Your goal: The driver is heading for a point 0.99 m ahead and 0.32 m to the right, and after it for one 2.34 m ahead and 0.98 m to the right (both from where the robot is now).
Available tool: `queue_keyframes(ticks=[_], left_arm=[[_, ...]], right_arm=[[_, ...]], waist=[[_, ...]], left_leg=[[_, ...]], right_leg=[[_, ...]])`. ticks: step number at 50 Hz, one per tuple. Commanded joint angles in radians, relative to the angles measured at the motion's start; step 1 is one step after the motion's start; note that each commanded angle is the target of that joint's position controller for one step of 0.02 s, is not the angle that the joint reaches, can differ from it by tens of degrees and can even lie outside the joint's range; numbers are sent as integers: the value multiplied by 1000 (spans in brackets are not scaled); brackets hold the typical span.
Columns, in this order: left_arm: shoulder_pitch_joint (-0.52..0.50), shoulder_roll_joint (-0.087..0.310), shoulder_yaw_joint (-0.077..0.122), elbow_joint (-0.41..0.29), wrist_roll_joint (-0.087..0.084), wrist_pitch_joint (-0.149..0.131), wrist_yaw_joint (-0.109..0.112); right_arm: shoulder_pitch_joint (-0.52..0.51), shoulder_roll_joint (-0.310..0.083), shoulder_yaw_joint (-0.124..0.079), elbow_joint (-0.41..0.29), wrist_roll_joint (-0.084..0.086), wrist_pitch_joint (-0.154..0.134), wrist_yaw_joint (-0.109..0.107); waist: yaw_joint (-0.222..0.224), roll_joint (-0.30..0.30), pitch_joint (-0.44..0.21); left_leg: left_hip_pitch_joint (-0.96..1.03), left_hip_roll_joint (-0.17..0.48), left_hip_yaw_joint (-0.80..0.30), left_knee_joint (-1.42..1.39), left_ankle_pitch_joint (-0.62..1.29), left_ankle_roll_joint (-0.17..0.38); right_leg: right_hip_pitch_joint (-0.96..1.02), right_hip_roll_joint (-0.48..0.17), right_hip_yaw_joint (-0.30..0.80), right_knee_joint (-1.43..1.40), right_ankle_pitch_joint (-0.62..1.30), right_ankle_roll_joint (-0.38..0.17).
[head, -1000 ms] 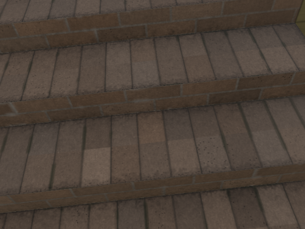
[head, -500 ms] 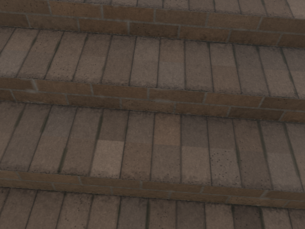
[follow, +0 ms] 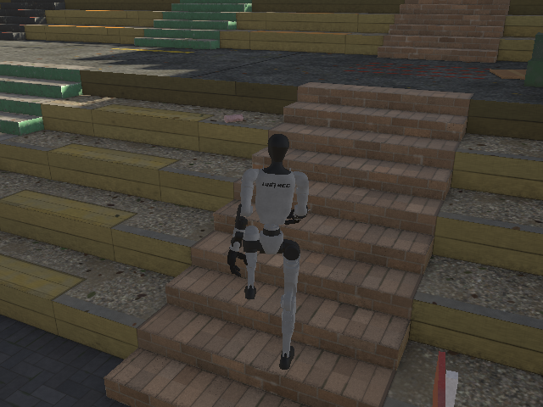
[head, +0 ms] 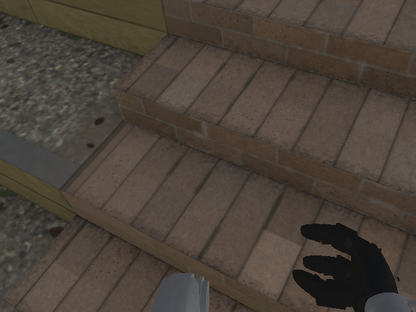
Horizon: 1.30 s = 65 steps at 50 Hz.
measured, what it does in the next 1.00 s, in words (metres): climbs, turning right: left foot 0.15 m higher, then right foot 0.14 m higher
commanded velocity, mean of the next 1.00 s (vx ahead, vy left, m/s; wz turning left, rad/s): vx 0.97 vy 0.00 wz -0.72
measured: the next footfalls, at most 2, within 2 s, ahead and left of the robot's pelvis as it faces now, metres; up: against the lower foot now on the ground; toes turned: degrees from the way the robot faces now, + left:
left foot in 0.08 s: +0.27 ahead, +0.11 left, +0.15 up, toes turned +4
right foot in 0.56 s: +0.55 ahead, -0.10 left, +0.29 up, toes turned -23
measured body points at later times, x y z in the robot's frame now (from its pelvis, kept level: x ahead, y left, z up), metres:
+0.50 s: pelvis +0.39 -0.02 +0.17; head +0.42 -0.01 +0.62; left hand +0.72 +0.05 +0.15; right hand +0.25 -0.21 +0.03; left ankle +0.24 +0.10 -0.56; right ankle +0.52 -0.12 -0.36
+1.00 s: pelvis +0.81 -0.17 +0.38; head +0.81 -0.18 +0.83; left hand +1.09 -0.06 +0.28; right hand +0.77 -0.46 +0.29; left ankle +0.93 -0.10 -0.29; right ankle +0.64 -0.16 -0.14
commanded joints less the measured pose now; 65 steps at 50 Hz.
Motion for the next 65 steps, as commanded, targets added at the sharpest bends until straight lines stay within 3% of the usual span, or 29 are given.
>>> queue_keyframes(ticks=[1,4,5,6,7,10,15,19,22,26,27,28,29,30,31,34,40,42,44,45,46,47,50,52,58,60,63,64,65], left_arm=[[-4,91,6,-22,-48,11,36],[-129,419,86,-116,-18,-34,4],[-175,365,97,-159,-54,-57,-25],[-170,186,72,-214,-84,-60,-60],[-289,217,100,-264,-49,-61,-59],[-356,27,64,-346,-2,-16,-25],[-422,-92,-11,-400,-24,99,-24],[-678,-99,-49,-535,-32,141,26],[-679,55,-25,-512,-29,162,3],[-167,209,38,-391,-23,151,11],[-120,270,68,-389,-29,135,10],[-294,278,111,-400,-73,110,-12],[-425,350,118,-386,-52,118,-14],[-437,311,100,-403,-38,128,3],[-368,238,82,-349,-14,116,16],[-231,213,72,-213,15,53,5],[-180,244,65,-165,-18,25,20],[-271,296,86,-237,-50,21,34],[-468,472,163,-299,-40,-28,-9],[-556,365,154,-321,-11,-65,-41],[-614,135,90,-369,21,-79,-62],[-347,69,68,-411,19,-67,-55],[-479,-11,5,-489,77,27,-43],[-609,-109,-41,-546,46,62,-24],[-973,-47,-84,-769,19,62,4],[-856,-58,-97,-709,-22,49,-37],[-343,105,13,-576,-20,84,-8],[-301,210,52,-548,-1,85,5],[-278,341,95,-496,31,48,-2]], right_arm=[[-273,5,40,-191,32,-38,37],[377,-104,-51,-48,57,-27,-6],[487,-222,-93,-16,22,-36,-33],[537,-323,-135,41,-11,-62,-27],[539,-319,-146,65,-21,-56,-19],[339,-127,-99,220,-6,-96,-8],[393,15,-33,403,-19,-148,1],[469,-62,-20,494,-16,-165,20],[492,-127,-5,456,43,-151,-41],[327,-454,-100,280,92,-146,-62],[308,-420,-111,240,84,-138,-27],[246,-298,-105,206,45,-130,2],[302,-135,-57,70,-19,-144,33],[315,-95,-37,-12,-62,-167,36],[267,-86,-26,-34,-51,-177,34],[96,27,40,-143,-63,-130,-13],[-165,-12,75,-301,-47,-84,-57],[109,-32,44,-206,12,-87,-65],[600,-210,-67,-78,21,-56,-91],[716,-285,-98,26,8,-75,-79],[670,-312,-106,100,8,-79,-76],[406,-278,-107,55,-22,-95,-64],[314,-13,-52,208,11,-130,-32],[510,27,-46,394,0,-151,-21],[595,-110,-49,497,38,-160,-37],[571,-148,-52,433,63,-146,-61],[493,-500,-168,327,53,-188,-26],[479,-416,-169,308,34,-195,-2],[484,-171,-134,212,55,-198,25]], waist=[[-37,-109,130],[-352,-357,-294],[-396,-301,-399],[-332,2,-496],[-333,-42,-553],[-120,-141,-93],[15,-60,116],[61,-36,192],[55,-106,135],[267,157,-334],[251,139,-352],[181,-98,-188],[-20,-343,-111],[-61,-138,-243],[-60,-34,-100],[-87,-3,116],[-83,41,129],[-193,-17,-164],[-508,-125,-514],[-531,78,-509],[-423,356,-343],[-153,323,-380],[-47,-109,-19],[-72,-75,104],[-45,-89,192],[-44,-196,-26],[225,108,-419],[212,64,-461],[122,-358,-470]], left_leg=[[444,51,236,-592,10,28],[1142,-119,112,-789,-10,44],[1387,19,-150,-910,-128,91],[1562,352,-725,-1256,-215,135],[1489,374,-914,-1467,-225,80],[1101,326,-486,-1482,-138,79],[915,282,-11,-1598,97,-74],[922,196,217,-1722,212,-139],[882,130,397,-1804,856,-121],[1215,271,287,-1122,2166,-26],[1176,254,234,-779,1914,-2],[898,73,170,-377,742,-41],[461,-108,42,100,263,-125],[358,-77,-98,258,306,-102],[273,-59,-108,274,291,-106],[-6,-41,-85,535,35,-72],[289,66,19,-248,-198,-71],[1249,-69,152,-504,74,-97],[1500,-47,16,-780,10,-65],[1557,-19,-36,-966,-4,-44],[1470,167,-473,-1252,306,55],[1400,348,-914,-1452,165,144],[1056,298,-697,-1503,-359,80],[1026,234,-404,-1528,-78,26],[934,163,-132,-1891,255,41],[650,78,-44,-1964,645,81],[1139,171,-103,-1312,1826,64],[1078,143,-152,-996,1582,16],[695,-69,-148,-448,313,-56]], right_leg=[[-273,-169,142,-380,885,-151],[-190,-276,195,325,2142,-172],[-407,-209,228,659,1855,-137],[-695,42,293,1107,482,-93],[-744,75,403,1455,385,-113],[-965,-50,294,1699,417,-142],[-1246,-21,319,1851,199,-184],[-1422,36,216,1903,104,-235],[-1028,74,-33,1431,174,-203],[-371,155,-36,1063,1,-213],[-246,177,99,774,-96,-239],[-214,180,329,403,32,-276],[-156,35,830,285,509,-397],[-118,-46,1099,121,119,-454],[-224,-77,1166,17,-100,-434],[-376,-31,911,71,110,-360],[-643,45,596,-182,427,-286],[-924,58,530,-74,1319,-274],[-630,17,565,537,1877,-196],[-628,138,468,986,1245,-149],[-863,297,406,1372,306,-101],[-990,236,476,1640,276,-113],[-1190,90,388,1856,233,-157],[-1393,91,410,2025,73,-195],[-1377,-72,144,1568,-161,-146],[-499,-29,22,1031,200,-136],[-154,104,117,733,24,-98],[-69,42,249,657,-51,-119],[103,-321,812,353,121,-188]])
